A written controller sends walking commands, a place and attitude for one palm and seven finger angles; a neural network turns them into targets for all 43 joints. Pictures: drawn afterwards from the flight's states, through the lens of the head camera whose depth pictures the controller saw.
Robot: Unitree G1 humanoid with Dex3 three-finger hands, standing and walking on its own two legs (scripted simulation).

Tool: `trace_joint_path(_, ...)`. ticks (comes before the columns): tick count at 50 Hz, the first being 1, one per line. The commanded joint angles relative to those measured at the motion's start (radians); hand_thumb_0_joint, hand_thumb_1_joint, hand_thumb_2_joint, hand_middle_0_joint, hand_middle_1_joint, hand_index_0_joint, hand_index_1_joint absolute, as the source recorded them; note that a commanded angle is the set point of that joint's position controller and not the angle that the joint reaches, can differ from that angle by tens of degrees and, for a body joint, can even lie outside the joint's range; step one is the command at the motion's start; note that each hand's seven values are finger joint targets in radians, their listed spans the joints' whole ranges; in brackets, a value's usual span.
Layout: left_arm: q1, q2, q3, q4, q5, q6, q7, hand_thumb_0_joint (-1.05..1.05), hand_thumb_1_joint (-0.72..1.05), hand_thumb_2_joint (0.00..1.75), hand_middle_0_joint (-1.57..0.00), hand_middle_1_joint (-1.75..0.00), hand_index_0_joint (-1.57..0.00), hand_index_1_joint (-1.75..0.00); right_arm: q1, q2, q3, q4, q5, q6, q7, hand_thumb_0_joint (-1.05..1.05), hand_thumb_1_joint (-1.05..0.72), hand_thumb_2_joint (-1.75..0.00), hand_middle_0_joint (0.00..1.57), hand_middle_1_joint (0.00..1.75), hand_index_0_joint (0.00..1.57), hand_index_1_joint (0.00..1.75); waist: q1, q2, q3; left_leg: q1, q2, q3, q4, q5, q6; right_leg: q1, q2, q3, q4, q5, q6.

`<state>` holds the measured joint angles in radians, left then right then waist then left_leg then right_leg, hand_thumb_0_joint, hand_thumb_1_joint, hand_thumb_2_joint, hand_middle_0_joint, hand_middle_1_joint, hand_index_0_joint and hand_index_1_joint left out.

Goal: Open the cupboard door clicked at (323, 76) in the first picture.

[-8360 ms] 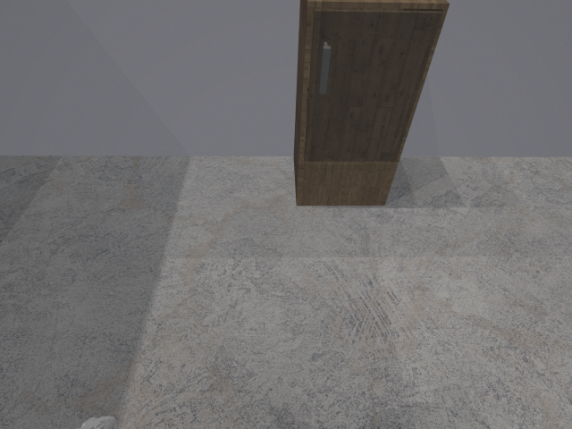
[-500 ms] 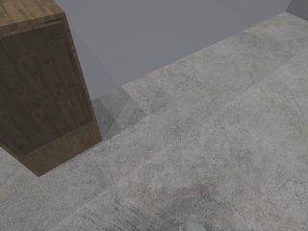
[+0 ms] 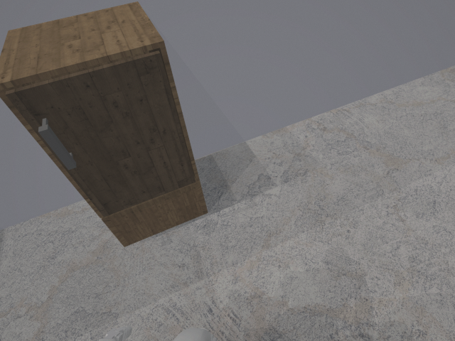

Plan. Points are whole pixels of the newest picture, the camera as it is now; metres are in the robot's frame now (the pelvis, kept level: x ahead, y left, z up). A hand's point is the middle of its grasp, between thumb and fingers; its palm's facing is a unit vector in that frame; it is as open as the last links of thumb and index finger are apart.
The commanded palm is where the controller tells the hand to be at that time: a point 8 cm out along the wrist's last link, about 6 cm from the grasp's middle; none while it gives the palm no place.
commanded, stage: turn to face it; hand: left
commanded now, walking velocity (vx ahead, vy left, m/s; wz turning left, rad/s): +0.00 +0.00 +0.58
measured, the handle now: (58, 144) +0.65 +0.52 -0.05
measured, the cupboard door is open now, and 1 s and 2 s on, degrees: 0 0 0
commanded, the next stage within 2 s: take the last steps up to it in 0.48 s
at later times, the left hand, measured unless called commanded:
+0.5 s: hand out of the picture -0.04 +0.28 -0.18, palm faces +0.30 -0.92 -0.24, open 7.4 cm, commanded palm none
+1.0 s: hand out of the picture -0.06 +0.18 -0.16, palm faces +0.38 -0.90 -0.20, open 7.4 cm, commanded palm none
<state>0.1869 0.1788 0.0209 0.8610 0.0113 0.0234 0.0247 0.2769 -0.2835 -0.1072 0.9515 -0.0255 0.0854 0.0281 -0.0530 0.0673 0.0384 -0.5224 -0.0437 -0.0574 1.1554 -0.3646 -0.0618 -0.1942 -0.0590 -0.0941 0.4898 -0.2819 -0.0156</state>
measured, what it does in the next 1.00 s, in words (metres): steps on the spot, turning left: left foot, then right foot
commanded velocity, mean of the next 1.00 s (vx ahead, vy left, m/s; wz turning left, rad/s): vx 0.13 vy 0.00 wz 0.22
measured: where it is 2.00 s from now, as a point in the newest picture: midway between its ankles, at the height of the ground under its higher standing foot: outside the picture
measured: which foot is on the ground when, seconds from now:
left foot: up 0.00-0.30, down 0.32-0.80, up 0.82-1.00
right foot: down 0.00-0.32, up 0.34-0.78, down 0.80-1.00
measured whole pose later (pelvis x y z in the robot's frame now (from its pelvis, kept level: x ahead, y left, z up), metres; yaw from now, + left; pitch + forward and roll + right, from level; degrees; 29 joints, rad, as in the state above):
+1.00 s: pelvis +0.03 +0.03 +0.01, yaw +19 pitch -2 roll +1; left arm 0.42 0.11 0.02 1.07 0.02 -0.04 0.01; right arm 0.34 -0.22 -0.08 1.07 -0.03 0.04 0.02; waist 0.00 0.04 -0.01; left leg -0.52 0.04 0.01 1.05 -0.24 -0.01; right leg -0.06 -0.03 -0.11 0.35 -0.26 -0.02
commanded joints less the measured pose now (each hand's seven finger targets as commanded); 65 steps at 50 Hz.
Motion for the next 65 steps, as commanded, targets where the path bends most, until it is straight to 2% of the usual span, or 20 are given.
trace_joint_path(1,0.011,0.184,0.053,-0.064,0.002,-0.037,0.014,0.00,0.90,0.90,-0.20,-0.30,-0.20,-0.30,-0.035,-0.052,-0.004,-0.069,0.002,-0.019,0.001,0.00,-0.90,-0.90,0.20,0.30,0.20,0.30,0.042,-0.256,0.011,-0.085,0.066,0.022,0.058,0.027,-0.026,0.055,-0.247,0.100,-0.185,0.271,-0.078)
trace_joint_path(10,0.118,0.248,0.074,-0.004,0.021,-0.024,0.009,0.00,0.90,0.90,-0.20,-0.30,-0.20,-0.30,-0.167,-0.014,0.030,-0.098,0.015,-0.037,-0.001,0.00,-0.90,-0.90,0.20,0.30,0.20,0.30,0.102,-0.294,-0.041,0.083,0.062,0.137,-0.352,-0.084,-0.005,0.124,-0.296,0.032,-0.080,0.516,-0.111)
trace_joint_path(13,0.109,0.255,0.080,0.016,0.016,-0.019,0.007,0.00,0.90,0.90,-0.20,-0.30,-0.20,-0.30,-0.102,-0.022,0.034,-0.084,0.017,-0.054,-0.009,0.00,-0.90,-0.90,0.20,0.30,0.20,0.30,0.069,-0.293,-0.096,0.239,0.043,0.164,-0.593,0.038,0.017,0.118,-0.283,-0.013,0.033,0.556,-0.063)
trace_joint_path(14,0.099,0.245,0.079,0.015,0.005,-0.015,0.006,0.00,0.90,0.90,-0.20,-0.30,-0.20,-0.30,-0.052,-0.051,0.028,-0.069,0.015,-0.062,-0.009,0.00,-0.90,-0.90,0.20,0.30,0.20,0.30,0.037,-0.221,-0.121,0.369,0.055,0.150,-0.737,0.190,0.029,0.048,-0.260,-0.051,0.125,0.484,-0.018)
trace_joint_path(15,0.116,0.202,0.070,0.000,-0.003,-0.010,0.001,0.00,0.90,0.90,-0.20,-0.30,-0.20,-0.30,-0.004,-0.142,0.009,-0.064,0.008,-0.076,-0.014,0.00,-0.90,-0.90,0.20,0.30,0.20,0.30,0.010,-0.002,-0.185,0.569,0.221,-0.043,-0.787,0.439,0.090,-0.138,-0.178,-0.097,0.316,0.231,0.047)
trace_joint_path(16,0.088,0.129,0.044,-0.033,-0.004,-0.007,-0.003,0.00,0.90,0.90,-0.20,-0.30,-0.20,-0.30,0.049,-0.234,-0.014,-0.056,0.011,-0.077,-0.023,0.00,-0.90,-0.90,0.20,0.30,0.20,0.30,-0.016,0.250,-0.196,0.653,0.450,-0.318,-0.779,0.903,0.220,-0.371,-0.067,-0.063,0.494,-0.375,0.105)
trace_joint_path(18,0.019,0.142,0.043,-0.023,0.005,0.010,0.007,0.00,0.90,0.90,-0.20,-0.30,-0.20,-0.30,0.033,-0.185,0.003,-0.036,0.007,-0.071,-0.038,0.00,-0.90,-0.90,0.20,0.30,0.20,0.30,-0.015,0.129,-0.130,0.518,0.419,-0.204,-0.774,0.843,0.275,-0.338,-0.085,0.049,0.605,-0.343,0.087)
trace_joint_path(23,0.066,0.149,0.049,0.045,0.000,0.009,-0.008,0.00,0.90,0.90,-0.20,-0.30,-0.20,-0.30,-0.099,-0.112,0.033,-0.062,0.010,-0.083,-0.051,0.00,-0.90,-0.90,0.20,0.30,0.20,0.30,0.047,0.086,-0.060,0.448,0.288,-0.076,-0.788,0.798,0.217,-0.307,-0.062,0.059,0.624,-0.145,0.103)
trace_joint_path(29,0.031,0.128,0.040,0.036,0.000,0.017,-0.001,0.00,0.90,0.90,-0.20,-0.30,-0.20,-0.30,-0.070,-0.102,0.030,-0.044,0.007,-0.078,-0.047,0.00,-0.90,-0.90,0.20,0.30,0.20,0.30,0.037,0.057,-0.030,0.396,0.295,-0.138,-0.837,0.580,0.239,-0.253,-0.038,0.060,0.471,-0.145,0.109)
trace_joint_path(37,0.104,0.086,0.029,0.079,0.014,-0.026,-0.026,0.00,0.90,0.90,-0.20,-0.30,-0.20,-0.30,-0.033,-0.068,0.028,0.006,0.001,-0.085,-0.042,0.00,-0.90,-0.90,0.20,0.30,0.20,0.30,0.065,0.044,0.005,0.204,0.234,-0.222,-0.869,-0.139,0.205,0.029,0.037,0.002,0.052,-0.080,0.065)
trace_joint_path(39,0.226,0.138,0.044,0.125,0.024,-0.050,-0.018,0.00,0.90,0.90,-0.20,-0.30,-0.20,-0.30,-0.022,0.005,0.041,0.011,0.011,-0.092,-0.042,0.00,-0.90,-0.90,0.20,0.30,0.20,0.30,0.119,-0.155,-0.010,0.002,0.104,-0.094,-0.598,-0.190,0.126,0.265,-0.098,0.164,-0.179,-0.167,0.026)
trace_joint_path(40,0.288,0.223,0.063,0.135,0.031,-0.053,-0.008,0.00,0.90,0.90,-0.20,-0.30,-0.20,-0.30,-0.054,0.062,0.055,-0.026,0.017,-0.096,-0.038,0.00,-0.90,-0.90,0.20,0.30,0.20,0.30,0.152,-0.403,0.039,-0.179,-0.006,0.055,-0.344,-0.226,0.078,0.287,-0.329,0.485,-0.339,-0.363,-0.065)
trace_joint_path(41,0.310,0.226,0.057,0.131,0.015,-0.051,-0.002,0.00,0.90,0.90,-0.20,-0.30,-0.20,-0.30,-0.119,-0.006,0.039,-0.050,0.001,-0.092,-0.029,0.00,-0.90,-0.90,0.20,0.30,0.20,0.30,0.162,-0.288,0.100,-0.201,0.049,0.007,-0.214,-0.199,0.082,0.145,-0.398,0.564,-0.414,-0.484,-0.124)
trace_joint_path(45,0.192,0.101,0.033,0.134,0.007,-0.078,0.000,0.00,0.90,0.90,-0.20,-0.30,-0.20,-0.30,-0.028,0.017,0.025,0.029,-0.007,-0.078,-0.007,0.00,-0.90,-0.90,0.20,0.30,0.20,0.30,0.060,-0.171,0.168,-0.128,0.113,0.026,-0.069,0.076,0.066,-0.012,-0.261,0.311,-0.406,-0.294,-0.077)
trace_joint_path(48,0.222,0.069,0.024,0.156,0.004,-0.092,-0.001,0.00,0.90,0.90,-0.20,-0.30,-0.20,-0.30,0.021,0.050,0.024,0.057,-0.003,-0.073,-0.004,0.00,-0.90,-0.90,0.20,0.30,0.20,0.30,0.045,-0.189,0.132,-0.103,0.114,0.059,-0.057,0.184,0.046,0.003,-0.196,0.164,-0.397,-0.108,-0.061)
trace_joint_path(59,0.368,0.077,0.030,0.268,0.021,-0.102,0.007,0.00,0.90,0.90,-0.20,-0.30,-0.20,-0.30,-0.162,0.102,0.049,0.005,0.008,-0.117,0.006,0.00,-0.90,-0.90,0.20,0.30,0.20,0.30,0.101,-0.229,0.110,-0.013,0.128,0.156,-0.465,0.119,0.069,0.130,-0.228,0.099,-0.273,0.258,-0.117)
trace_joint_path(62,0.342,0.080,0.034,0.278,0.014,-0.092,0.006,0.00,0.90,0.90,-0.20,-0.30,-0.20,-0.30,0.010,0.069,0.040,0.066,0.002,-0.140,-0.010,0.00,-0.90,-0.90,0.20,0.30,0.20,0.30,0.022,-0.176,0.021,0.311,0.068,0.205,-0.634,0.180,0.084,0.051,-0.176,0.034,-0.033,0.376,-0.075)
trace_joint_path(63,0.361,0.048,0.030,0.277,0.008,-0.090,0.003,0.00,0.90,0.90,-0.20,-0.30,-0.20,-0.30,0.153,0.010,0.028,0.108,-0.002,-0.148,-0.022,0.00,-0.90,-0.90,0.20,0.30,0.20,0.30,-0.028,-0.047,-0.079,0.540,0.124,0.134,-0.679,0.218,0.097,-0.042,-0.124,-0.007,0.188,0.326,-0.044)
trace_joint_path(64,0.413,-0.005,0.022,0.265,-0.004,-0.088,-0.002,0.00,0.90,0.90,-0.20,-0.30,-0.20,-0.30,0.274,-0.104,0.004,0.136,-0.011,-0.156,-0.035,0.00,-0.90,-0.90,0.20,0.30,0.20,0.30,-0.048,0.193,-0.216,0.764,0.403,-0.221,-0.728,0.311,0.182,-0.267,0.000,-0.075,0.475,-0.074,0.009)
trace_joint_path(65,0.350,0.003,0.015,0.234,-0.001,-0.086,-0.001,0.00,0.90,0.90,-0.20,-0.30,-0.20,-0.30,0.333,-0.138,0.004,0.152,0.004,-0.144,-0.046,0.00,-0.90,-0.90,0.20,0.30,0.20,0.30,-0.065,0.203,-0.237,0.777,0.508,-0.366,-0.835,0.399,0.240,-0.363,0.036,0.014,0.662,-0.316,0.005)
